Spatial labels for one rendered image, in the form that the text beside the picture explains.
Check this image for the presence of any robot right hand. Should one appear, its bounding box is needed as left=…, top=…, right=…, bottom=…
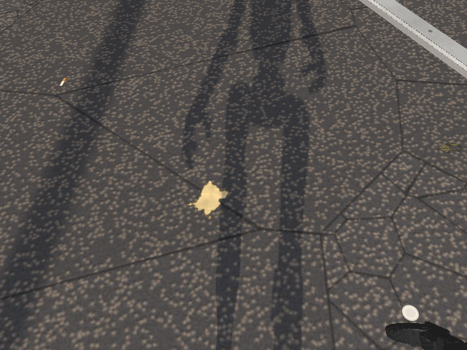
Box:
left=385, top=322, right=467, bottom=350

